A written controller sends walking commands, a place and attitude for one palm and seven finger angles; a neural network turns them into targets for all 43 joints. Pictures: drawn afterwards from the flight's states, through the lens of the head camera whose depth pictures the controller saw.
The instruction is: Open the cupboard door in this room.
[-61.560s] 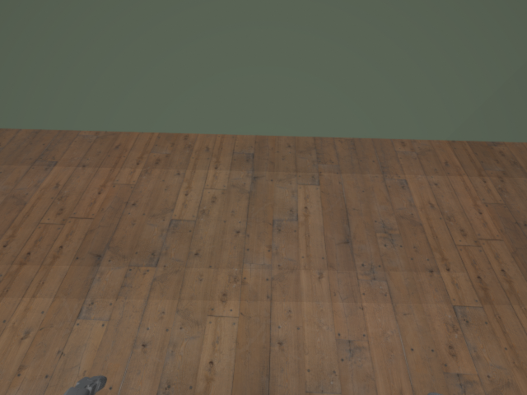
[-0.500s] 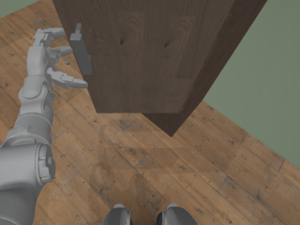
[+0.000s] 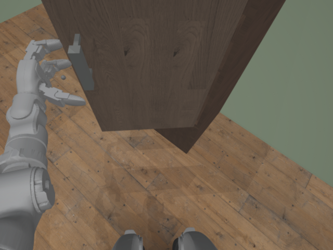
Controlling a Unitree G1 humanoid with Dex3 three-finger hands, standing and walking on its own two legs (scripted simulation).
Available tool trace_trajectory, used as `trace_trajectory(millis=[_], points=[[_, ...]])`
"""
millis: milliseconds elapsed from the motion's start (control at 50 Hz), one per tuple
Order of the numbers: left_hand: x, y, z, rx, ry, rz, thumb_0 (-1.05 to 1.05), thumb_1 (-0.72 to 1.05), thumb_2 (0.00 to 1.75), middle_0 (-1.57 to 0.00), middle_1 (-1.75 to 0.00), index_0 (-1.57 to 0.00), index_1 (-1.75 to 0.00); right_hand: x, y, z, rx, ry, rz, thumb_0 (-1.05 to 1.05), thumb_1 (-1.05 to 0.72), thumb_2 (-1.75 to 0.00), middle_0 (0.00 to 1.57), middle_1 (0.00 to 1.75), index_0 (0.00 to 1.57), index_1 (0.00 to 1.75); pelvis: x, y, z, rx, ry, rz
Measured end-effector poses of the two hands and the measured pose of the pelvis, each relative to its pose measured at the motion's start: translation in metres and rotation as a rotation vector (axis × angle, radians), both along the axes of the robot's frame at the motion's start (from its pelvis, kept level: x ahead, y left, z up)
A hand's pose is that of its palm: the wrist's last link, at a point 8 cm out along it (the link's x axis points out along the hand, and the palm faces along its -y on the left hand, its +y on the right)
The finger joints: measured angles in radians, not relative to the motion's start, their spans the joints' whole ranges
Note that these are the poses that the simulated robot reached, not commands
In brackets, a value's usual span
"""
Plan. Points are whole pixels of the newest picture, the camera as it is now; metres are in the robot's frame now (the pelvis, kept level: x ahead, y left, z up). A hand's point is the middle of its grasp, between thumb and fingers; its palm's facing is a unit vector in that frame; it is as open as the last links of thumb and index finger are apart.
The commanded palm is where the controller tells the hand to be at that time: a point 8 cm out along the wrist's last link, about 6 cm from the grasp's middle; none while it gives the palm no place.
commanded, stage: move the hooked fingers beside the handle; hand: left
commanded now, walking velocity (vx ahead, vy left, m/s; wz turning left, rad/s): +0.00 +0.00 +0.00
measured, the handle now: (83, 63) +0.54 +0.18 +0.08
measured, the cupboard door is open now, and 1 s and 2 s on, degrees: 44 44 43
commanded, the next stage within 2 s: slide the fingers in behind the handle in 1.26 s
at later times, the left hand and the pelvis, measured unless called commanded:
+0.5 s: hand (57, 76) +0.50 +0.23 +0.07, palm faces +0.03 -1.00 -0.02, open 14.0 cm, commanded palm +0.48 +0.28 +0.08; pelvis -0.01 +0.00 -0.01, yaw -1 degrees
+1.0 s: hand (55, 77) +0.50 +0.24 +0.07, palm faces +0.01 -1.00 -0.01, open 14.0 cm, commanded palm +0.48 +0.27 +0.08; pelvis +0.00 +0.01 +0.00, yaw -2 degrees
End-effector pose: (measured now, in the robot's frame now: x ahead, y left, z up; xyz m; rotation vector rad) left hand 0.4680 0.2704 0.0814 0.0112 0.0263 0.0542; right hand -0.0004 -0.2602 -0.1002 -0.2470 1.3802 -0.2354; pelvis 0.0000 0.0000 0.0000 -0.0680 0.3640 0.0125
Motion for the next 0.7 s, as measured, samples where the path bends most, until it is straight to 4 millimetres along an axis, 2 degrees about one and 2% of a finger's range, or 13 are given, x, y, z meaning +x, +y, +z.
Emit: trace_trajectory(millis=[280,600,700], points=[[0.001,0.007,-0.002,0.002,0.015,-0.026,-0.02,-0.5,0.3,-0.27,-1.19,-0.24,-1.17,-0.002,-0.006,0.002,-0.033,-0.026,-0.009,0.0,-0.91,-0.9,0.21,0.3,0.2,0.3,-0.007,-0.003,-0.003,0.002,-0.001,-0.009],[0.011,0.021,-0.003,0.001,0.021,-0.036,-0.02,-0.5,0.3,-0.3,-1.2,-0.29,-1.2,-0.027,-0.003,0.006,-0.058,0.031,-0.036,0.0,-0.91,-0.9,0.21,0.3,0.2,0.3,-0.009,0.001,-0.006,-0.006,0.023,-0.019],[0.015,0.021,-0.01,-0.008,0.052,-0.047,-0.02,-0.5,0.3,-0.3,-1.2,-0.29,-1.2,-0.031,0.0,0.007,-0.061,0.047,-0.039,0.0,-0.91,-0.9,0.21,0.3,0.2,0.3,-0.008,0.003,-0.006,-0.01,0.028,-0.016]])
